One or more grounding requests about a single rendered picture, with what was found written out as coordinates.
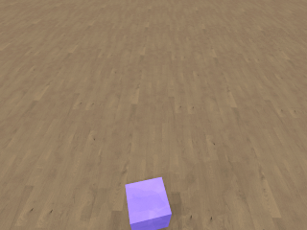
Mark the carton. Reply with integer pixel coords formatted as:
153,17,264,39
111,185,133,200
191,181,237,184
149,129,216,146
125,177,172,230

